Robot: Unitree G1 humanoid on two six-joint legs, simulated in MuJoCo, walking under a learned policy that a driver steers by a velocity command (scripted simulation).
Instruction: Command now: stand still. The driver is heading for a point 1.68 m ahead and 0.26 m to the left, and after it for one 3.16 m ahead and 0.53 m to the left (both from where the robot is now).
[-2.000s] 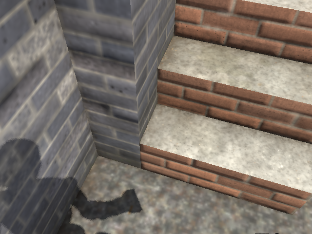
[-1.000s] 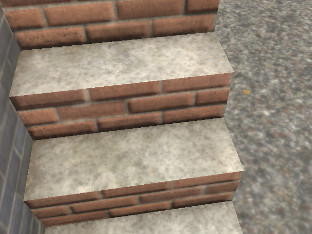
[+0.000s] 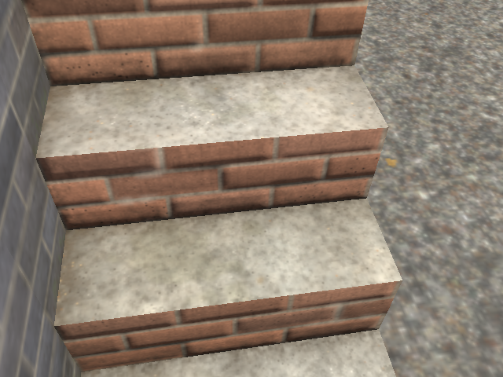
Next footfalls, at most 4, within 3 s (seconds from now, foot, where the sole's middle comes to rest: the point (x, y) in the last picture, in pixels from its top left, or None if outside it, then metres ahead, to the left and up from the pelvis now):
none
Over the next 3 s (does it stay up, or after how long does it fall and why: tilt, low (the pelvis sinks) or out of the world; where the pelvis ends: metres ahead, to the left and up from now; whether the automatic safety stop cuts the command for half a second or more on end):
stays up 0.03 -0.03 0.00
